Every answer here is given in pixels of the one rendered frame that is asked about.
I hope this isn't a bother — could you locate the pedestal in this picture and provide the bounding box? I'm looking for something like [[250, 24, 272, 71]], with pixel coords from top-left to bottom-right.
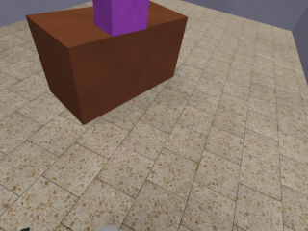
[[25, 1, 188, 125]]

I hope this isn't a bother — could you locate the carton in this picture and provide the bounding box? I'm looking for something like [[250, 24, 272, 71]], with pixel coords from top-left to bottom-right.
[[92, 0, 150, 37]]

